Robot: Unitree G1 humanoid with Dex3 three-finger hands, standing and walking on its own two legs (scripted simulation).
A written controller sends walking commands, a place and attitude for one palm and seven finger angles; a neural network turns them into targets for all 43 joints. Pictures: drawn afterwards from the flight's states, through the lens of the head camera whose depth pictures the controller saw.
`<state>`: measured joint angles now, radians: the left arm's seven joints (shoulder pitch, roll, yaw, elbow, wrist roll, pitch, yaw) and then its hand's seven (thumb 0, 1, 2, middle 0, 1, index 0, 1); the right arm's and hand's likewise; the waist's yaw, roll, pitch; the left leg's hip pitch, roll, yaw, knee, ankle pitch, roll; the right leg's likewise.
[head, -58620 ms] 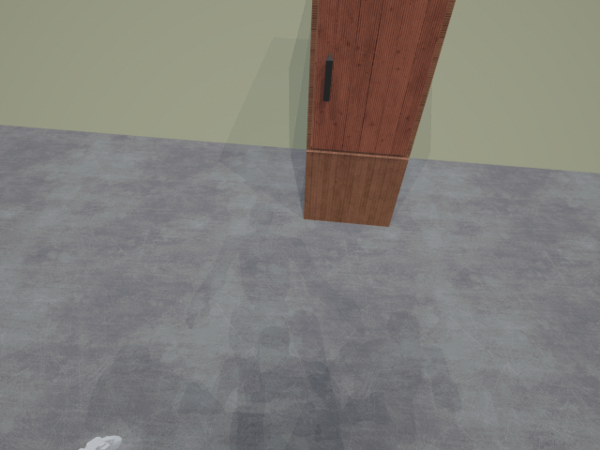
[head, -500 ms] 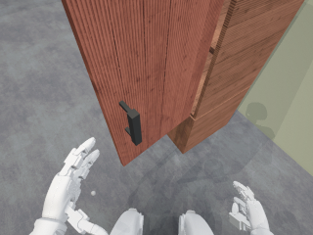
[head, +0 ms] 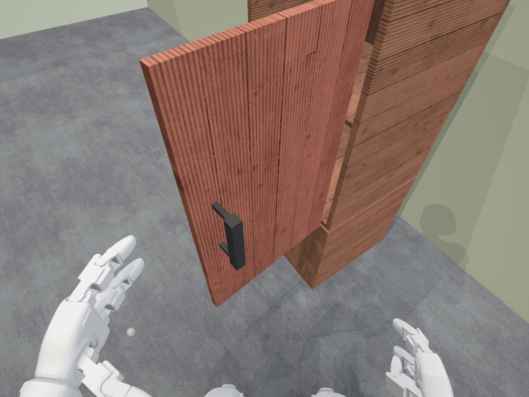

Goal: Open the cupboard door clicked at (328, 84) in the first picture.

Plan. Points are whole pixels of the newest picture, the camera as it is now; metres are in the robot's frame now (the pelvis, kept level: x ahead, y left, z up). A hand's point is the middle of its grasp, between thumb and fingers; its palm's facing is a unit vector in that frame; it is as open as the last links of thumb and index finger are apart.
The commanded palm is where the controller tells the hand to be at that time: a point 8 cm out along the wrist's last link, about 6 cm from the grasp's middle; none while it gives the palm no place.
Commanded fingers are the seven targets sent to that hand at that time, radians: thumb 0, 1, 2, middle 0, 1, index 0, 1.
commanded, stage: draw the hand back to the body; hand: left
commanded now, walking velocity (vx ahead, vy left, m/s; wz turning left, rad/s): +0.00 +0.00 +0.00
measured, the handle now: (228, 236) +0.37 +0.09 +0.02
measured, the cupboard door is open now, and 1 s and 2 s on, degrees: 96 96 96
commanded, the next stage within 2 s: step back with the hand held close in 1.20 s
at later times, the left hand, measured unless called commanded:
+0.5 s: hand (49, 286) +0.21 +0.24 +0.16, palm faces +0.33 -0.85 -0.40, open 12.9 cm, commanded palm +0.17 +0.28 +0.19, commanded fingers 0.00 0.38 0.68 -0.18 -0.30 -0.18 -0.30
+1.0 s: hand out of the picture +0.23 +0.27 +0.24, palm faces +0.44 -0.81 -0.39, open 7.7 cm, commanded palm +0.18 +0.30 +0.25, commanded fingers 0.00 0.90 0.90 -0.20 -0.30 -0.20 -0.30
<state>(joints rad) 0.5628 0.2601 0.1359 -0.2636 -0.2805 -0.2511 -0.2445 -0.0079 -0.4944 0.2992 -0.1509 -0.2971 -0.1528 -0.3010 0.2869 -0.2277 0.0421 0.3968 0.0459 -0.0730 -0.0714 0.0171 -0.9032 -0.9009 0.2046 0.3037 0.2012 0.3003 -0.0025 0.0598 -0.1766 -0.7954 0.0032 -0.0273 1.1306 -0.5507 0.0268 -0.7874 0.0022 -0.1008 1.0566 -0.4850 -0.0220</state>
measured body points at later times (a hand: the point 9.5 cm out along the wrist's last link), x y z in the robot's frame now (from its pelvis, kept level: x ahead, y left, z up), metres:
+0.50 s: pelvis +0.03 +0.01 +0.06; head +0.01 -0.01 +0.51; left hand +0.19 +0.29 +0.18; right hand +0.20 -0.21 -0.02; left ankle +0.00 +0.10 -0.66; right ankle +0.02 -0.11 -0.66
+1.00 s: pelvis +0.03 +0.01 +0.08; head +0.02 -0.01 +0.53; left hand +0.20 +0.31 +0.26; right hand +0.22 -0.22 +0.00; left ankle +0.00 +0.10 -0.66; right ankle +0.02 -0.11 -0.66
